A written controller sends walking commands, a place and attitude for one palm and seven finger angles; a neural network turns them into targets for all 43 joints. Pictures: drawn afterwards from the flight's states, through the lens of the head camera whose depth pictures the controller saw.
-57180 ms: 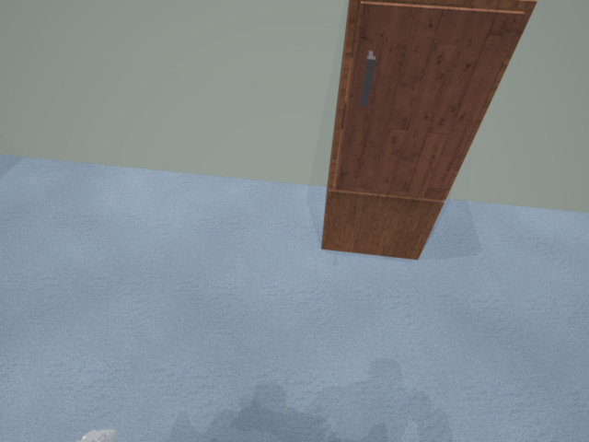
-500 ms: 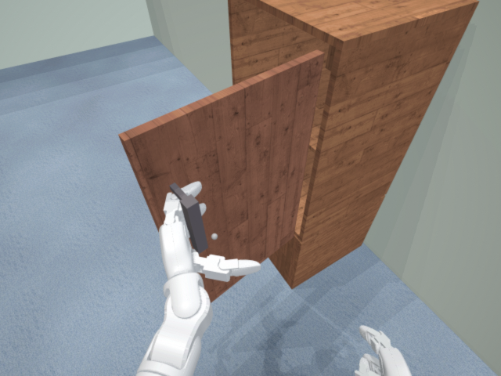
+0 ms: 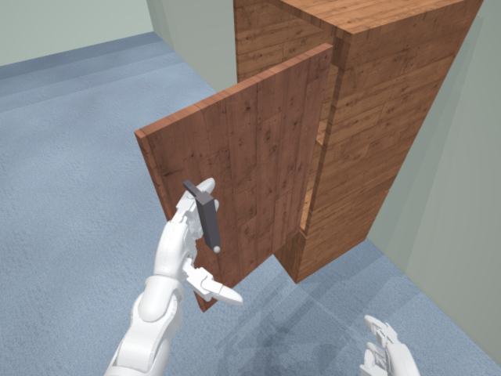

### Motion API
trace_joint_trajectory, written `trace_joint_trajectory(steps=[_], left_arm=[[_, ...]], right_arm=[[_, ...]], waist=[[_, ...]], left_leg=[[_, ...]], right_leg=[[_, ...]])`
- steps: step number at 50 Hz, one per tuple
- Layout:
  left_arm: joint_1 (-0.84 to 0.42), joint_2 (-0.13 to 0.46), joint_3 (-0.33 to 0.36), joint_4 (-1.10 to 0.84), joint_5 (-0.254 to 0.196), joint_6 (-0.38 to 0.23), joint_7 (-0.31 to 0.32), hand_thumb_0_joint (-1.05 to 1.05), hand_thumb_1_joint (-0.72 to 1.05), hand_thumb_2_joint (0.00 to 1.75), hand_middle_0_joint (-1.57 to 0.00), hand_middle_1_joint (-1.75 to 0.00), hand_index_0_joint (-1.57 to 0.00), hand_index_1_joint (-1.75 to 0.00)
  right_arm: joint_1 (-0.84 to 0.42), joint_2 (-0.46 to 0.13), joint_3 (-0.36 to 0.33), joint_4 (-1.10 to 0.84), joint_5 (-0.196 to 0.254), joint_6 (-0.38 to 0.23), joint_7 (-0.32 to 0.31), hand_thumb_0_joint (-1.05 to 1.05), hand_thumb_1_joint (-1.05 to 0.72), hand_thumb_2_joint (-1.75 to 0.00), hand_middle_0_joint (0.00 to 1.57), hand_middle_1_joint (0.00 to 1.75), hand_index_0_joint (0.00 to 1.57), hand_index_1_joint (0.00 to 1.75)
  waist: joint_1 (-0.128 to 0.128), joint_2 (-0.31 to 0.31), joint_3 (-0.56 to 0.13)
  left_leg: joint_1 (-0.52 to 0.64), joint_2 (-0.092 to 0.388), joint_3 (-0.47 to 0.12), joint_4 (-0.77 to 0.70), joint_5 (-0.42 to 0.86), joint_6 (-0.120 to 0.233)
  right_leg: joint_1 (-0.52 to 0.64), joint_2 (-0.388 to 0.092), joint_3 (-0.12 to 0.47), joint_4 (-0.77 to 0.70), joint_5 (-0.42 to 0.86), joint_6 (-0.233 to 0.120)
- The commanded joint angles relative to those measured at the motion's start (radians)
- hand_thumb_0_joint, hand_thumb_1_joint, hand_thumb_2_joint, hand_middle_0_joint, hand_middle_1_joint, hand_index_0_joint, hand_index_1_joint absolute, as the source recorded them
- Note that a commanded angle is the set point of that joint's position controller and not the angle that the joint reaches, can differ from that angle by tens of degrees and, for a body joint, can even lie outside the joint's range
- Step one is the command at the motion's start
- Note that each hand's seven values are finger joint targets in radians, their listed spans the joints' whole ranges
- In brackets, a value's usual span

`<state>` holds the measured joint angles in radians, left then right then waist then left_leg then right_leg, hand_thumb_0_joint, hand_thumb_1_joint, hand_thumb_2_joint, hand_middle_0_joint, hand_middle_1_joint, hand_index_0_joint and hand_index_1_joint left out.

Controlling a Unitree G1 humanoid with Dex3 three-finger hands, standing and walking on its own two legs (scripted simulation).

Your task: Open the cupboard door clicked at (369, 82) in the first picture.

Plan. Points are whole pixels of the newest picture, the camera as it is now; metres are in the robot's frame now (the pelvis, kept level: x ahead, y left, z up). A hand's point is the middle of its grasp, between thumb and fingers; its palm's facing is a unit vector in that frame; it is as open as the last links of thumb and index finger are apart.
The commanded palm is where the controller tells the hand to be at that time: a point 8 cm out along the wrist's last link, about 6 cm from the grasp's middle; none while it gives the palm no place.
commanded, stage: slide the hand sideways off the handle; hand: left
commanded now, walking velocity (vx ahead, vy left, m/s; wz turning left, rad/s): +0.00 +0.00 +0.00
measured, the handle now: (202, 215) +0.35 +0.11 +0.08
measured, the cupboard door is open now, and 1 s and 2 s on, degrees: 100 100 100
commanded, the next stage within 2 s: draw the hand back to the body in 0.86 s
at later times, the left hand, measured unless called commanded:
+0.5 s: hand (191, 273) +0.25 +0.11 +0.07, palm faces -0.07 -1.00 -0.03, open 16.2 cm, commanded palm +0.22 +0.17 +0.07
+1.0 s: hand (162, 307) +0.20 +0.14 +0.07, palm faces -0.06 -1.00 -0.04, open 16.3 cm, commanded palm +0.18 +0.20 +0.08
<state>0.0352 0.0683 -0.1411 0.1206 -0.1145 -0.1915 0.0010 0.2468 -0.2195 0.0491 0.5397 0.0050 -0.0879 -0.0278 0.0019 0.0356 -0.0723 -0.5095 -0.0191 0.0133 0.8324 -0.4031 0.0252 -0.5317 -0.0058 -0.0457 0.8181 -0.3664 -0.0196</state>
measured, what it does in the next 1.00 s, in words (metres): stands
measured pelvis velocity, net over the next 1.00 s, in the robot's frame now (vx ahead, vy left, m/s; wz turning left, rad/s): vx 0.02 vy -0.02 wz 0.02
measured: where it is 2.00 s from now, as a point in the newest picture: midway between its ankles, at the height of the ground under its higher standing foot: outside the picture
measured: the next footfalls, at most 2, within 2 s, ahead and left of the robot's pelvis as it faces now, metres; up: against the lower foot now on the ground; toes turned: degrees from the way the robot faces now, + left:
none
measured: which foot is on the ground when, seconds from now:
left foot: down 0.00-1.00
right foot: down 0.00-1.00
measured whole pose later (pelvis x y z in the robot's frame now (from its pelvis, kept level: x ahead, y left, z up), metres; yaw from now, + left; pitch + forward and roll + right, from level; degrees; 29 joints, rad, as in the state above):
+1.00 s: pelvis +0.02 -0.02 -0.02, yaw +1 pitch +8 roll -1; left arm 0.55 0.20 0.05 -0.28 -0.24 -0.26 -0.23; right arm 0.26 -0.24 0.03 0.47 0.02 -0.18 -0.06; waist 0.02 0.06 -0.11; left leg -0.63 0.01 -0.03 1.00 -0.50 0.00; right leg -0.63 0.02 -0.09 0.95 -0.46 -0.05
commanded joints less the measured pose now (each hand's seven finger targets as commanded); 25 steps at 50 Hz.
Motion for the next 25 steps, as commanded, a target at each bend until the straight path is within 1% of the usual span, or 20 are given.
trace_joint_trajectory(steps=[1,2,3,6,7,9,11,12,13,14,15,16,17,18,19,20,21,22,24,25], left_arm=[[-0.108,0.058,0.042,-0.254,0.038,-0.061,0.021,0.00,-0.50,0.30,-0.15,-0.30,-0.15,-0.30],[-0.117,0.052,0.033,-0.281,0.041,-0.060,0.017,0.00,-0.50,0.30,-0.15,-0.30,-0.15,-0.30],[-0.109,0.041,0.022,-0.304,0.042,-0.058,0.013,0.00,-0.50,0.30,-0.15,-0.30,-0.15,-0.30],[-0.005,0.074,0.068,-0.326,0.027,-0.047,0.001,0.00,-0.50,0.30,-0.15,-0.30,-0.15,-0.30],[-0.025,0.071,0.060,-0.362,0.022,-0.051,-0.004,0.00,-0.50,0.30,-0.15,-0.30,-0.15,-0.30],[0.015,0.080,0.076,-0.394,0.009,-0.054,-0.010,0.00,-0.50,0.30,-0.15,-0.30,-0.15,-0.30],[0.032,0.095,0.090,-0.410,0.002,-0.062,-0.020,0.00,-0.50,0.30,-0.15,-0.30,-0.15,-0.30],[0.041,0.087,0.081,-0.434,-0.004,-0.068,-0.026,0.00,-0.50,0.30,-0.15,-0.30,-0.15,-0.30],[0.059,0.082,0.077,-0.448,-0.008,-0.072,-0.032,0.00,-0.50,0.30,-0.15,-0.30,-0.15,-0.30],[0.092,0.097,0.093,-0.457,-0.011,-0.075,-0.035,0.00,-0.50,0.30,-0.15,-0.30,-0.15,-0.30],[0.113,0.090,0.085,-0.472,-0.012,-0.076,-0.041,0.00,-0.50,0.30,-0.15,-0.30,-0.15,-0.30],[0.144,0.098,0.089,-0.480,-0.013,-0.076,-0.046,0.00,-0.50,0.30,-0.15,-0.30,-0.15,-0.30],[0.172,0.114,0.109,-0.481,-0.017,-0.075,-0.050,0.00,-0.50,0.30,-0.15,-0.30,-0.15,-0.30],[0.187,0.112,0.110,-0.485,-0.021,-0.073,-0.057,0.00,-0.50,0.30,-0.15,-0.30,-0.15,-0.30],[0.185,0.126,0.119,-0.486,-0.020,-0.072,-0.064,0.00,-0.50,0.30,-0.15,-0.30,-0.15,-0.30],[0.192,0.124,0.119,-0.500,-0.025,-0.072,-0.072,0.00,-0.50,0.30,-0.15,-0.30,-0.15,-0.30],[0.204,0.143,0.137,-0.504,-0.026,-0.073,-0.077,0.00,-0.50,0.30,-0.15,-0.30,-0.15,-0.30],[0.221,0.131,0.127,-0.522,-0.030,-0.075,-0.085,0.00,-0.50,0.30,-0.15,-0.30,-0.15,-0.30],[0.283,0.138,0.144,-0.527,-0.046,-0.074,-0.100,0.00,-0.50,0.30,-0.15,-0.30,-0.15,-0.30],[0.281,0.162,0.168,-0.539,-0.049,-0.076,-0.106,0.00,-0.50,0.30,-0.15,-0.30,-0.15,-0.30]], right_arm=[[-0.097,-0.106,-0.048,-0.179,-0.001,-0.054,0.009,0.00,-0.90,-0.90,0.20,0.30,0.20,0.30],[-0.104,-0.102,-0.046,-0.186,-0.002,-0.053,0.008,0.00,-0.90,-0.90,0.20,0.30,0.20,0.30],[-0.103,-0.099,-0.044,-0.191,-0.001,-0.054,0.008,0.00,-0.90,-0.90,0.20,0.30,0.20,0.30],[-0.097,-0.100,-0.044,-0.198,-0.002,-0.052,0.004,0.00,-0.90,-0.90,0.20,0.30,0.20,0.30],[-0.100,-0.099,-0.043,-0.202,0.000,-0.055,0.002,0.00,-0.90,-0.90,0.20,0.30,0.20,0.30],[-0.094,-0.096,-0.043,-0.203,-0.001,-0.062,-0.002,0.00,-0.90,-0.90,0.20,0.30,0.20,0.30],[-0.092,-0.099,-0.043,-0.196,0.001,-0.068,-0.006,0.00,-0.90,-0.90,0.20,0.30,0.20,0.30],[-0.095,-0.099,-0.043,-0.201,0.000,-0.074,-0.006,0.00,-0.90,-0.90,0.20,0.30,0.20,0.30],[-0.089,-0.097,-0.044,-0.201,0.001,-0.080,-0.006,0.00,-0.90,-0.90,0.20,0.30,0.20,0.30],[-0.082,-0.099,-0.046,-0.201,0.003,-0.083,-0.007,0.00,-0.90,-0.90,0.20,0.30,0.20,0.30],[-0.081,-0.098,-0.046,-0.203,0.002,-0.087,-0.006,0.00,-0.90,-0.90,0.20,0.30,0.20,0.30],[-0.075,-0.101,-0.047,-0.203,0.001,-0.091,-0.006,0.00,-0.90,-0.90,0.20,0.30,0.20,0.30],[-0.069,-0.100,-0.048,-0.206,0.002,-0.093,-0.007,0.00,-0.90,-0.90,0.20,0.30,0.20,0.30],[-0.068,-0.102,-0.049,-0.207,0.001,-0.094,-0.008,0.00,-0.90,-0.90,0.20,0.30,0.20,0.30],[-0.066,-0.105,-0.049,-0.206,0.003,-0.094,-0.010,0.00,-0.90,-0.90,0.20,0.30,0.20,0.30],[-0.067,-0.105,-0.049,-0.210,0.002,-0.096,-0.011,0.00,-0.90,-0.90,0.20,0.30,0.20,0.30],[-0.064,-0.106,-0.050,-0.207,0.003,-0.097,-0.013,0.00,-0.90,-0.90,0.20,0.30,0.20,0.30],[-0.066,-0.105,-0.050,-0.214,0.004,-0.101,-0.013,0.00,-0.90,-0.90,0.20,0.30,0.20,0.30],[-0.056,-0.106,-0.050,-0.220,0.004,-0.104,-0.015,0.00,-0.90,-0.90,0.20,0.30,0.20,0.30],[-0.054,-0.109,-0.052,-0.219,0.006,-0.105,-0.017,0.00,-0.90,-0.90,0.20,0.30,0.20,0.30]], waist=[[0.015,-0.096,-0.161],[0.010,-0.064,-0.161],[0.010,-0.047,-0.163],[0.023,-0.059,-0.167],[0.011,-0.045,-0.166],[0.012,-0.038,-0.168],[0.004,-0.057,-0.162],[0.001,-0.036,-0.167],[-0.001,-0.036,-0.169],[0.005,-0.032,-0.178],[0.005,-0.016,-0.185],[0.006,-0.019,-0.195],[0.006,-0.050,-0.188],[0.002,-0.056,-0.188],[-0.003,-0.063,-0.174],[0.000,-0.052,-0.177],[-0.001,-0.049,-0.177],[0.001,-0.034,-0.182],[0.005,-0.052,-0.184],[0.002,-0.048,-0.190]], left_leg=[[0.033,0.014,-0.050,-0.155,0.084,-0.017],[0.037,0.012,-0.042,-0.151,0.087,-0.015],[0.040,0.011,-0.043,-0.149,0.094,-0.017],[0.029,0.011,-0.037,-0.141,0.128,-0.017],[0.032,0.010,-0.036,-0.136,0.130,-0.017],[0.033,0.010,-0.035,-0.128,0.136,-0.017],[0.022,0.011,-0.040,-0.119,0.137,-0.017],[0.027,0.009,-0.038,-0.112,0.141,-0.015],[0.030,0.009,-0.041,-0.107,0.151,-0.016],[0.028,0.009,-0.041,-0.104,0.161,-0.019],[0.032,0.007,-0.040,-0.099,0.173,-0.019],[0.032,0.006,-0.040,-0.091,0.201,-0.017],[0.017,0.007,-0.038,-0.087,0.199,-0.017],[0.013,0.006,-0.037,-0.081,0.196,-0.016],[0.003,0.005,-0.038,-0.078,0.188,-0.016],[-0.003,0.003,-0.037,-0.072,0.185,-0.015],[-0.004,0.004,-0.038,-0.069,0.194,-0.015],[0.000,0.003,-0.037,-0.065,0.202,-0.015],[-0.011,0.001,-0.035,-0.056,0.212,-0.015],[-0.017,0.000,-0.034,-0.048,0.211,-0.015]], right_leg=[[0.083,0.011,0.008,-0.128,0.065,-0.015],[0.082,0.008,0.012,-0.127,0.073,-0.014],[0.084,0.008,0.011,-0.122,0.081,-0.017],[0.108,0.012,0.011,-0.119,0.125,-0.017],[0.103,0.011,0.014,-0.116,0.133,-0.015],[0.100,0.013,0.012,-0.112,0.143,-0.014],[0.095,0.016,0.014,-0.110,0.140,-0.012],[0.089,0.015,0.015,-0.107,0.150,-0.011],[0.087,0.016,0.012,-0.100,0.162,-0.011],[0.092,0.017,0.010,-0.093,0.171,-0.013],[0.092,0.016,0.009,-0.088,0.186,-0.013],[0.100,0.017,0.011,-0.082,0.213,-0.013],[0.106,0.015,0.013,-0.082,0.224,-0.009],[0.102,0.015,0.014,-0.082,0.228,-0.006],[0.092,0.016,0.014,-0.080,0.219,-0.006],[0.094,0.014,0.020,-0.079,0.220,-0.005],[0.096,0.016,0.019,-0.076,0.222,-0.007],[0.094,0.015,0.020,-0.071,0.236,-0.006],[0.105,0.014,0.020,-0.069,0.257,-0.004],[0.104,0.014,0.025,-0.065,0.259,-0.003]])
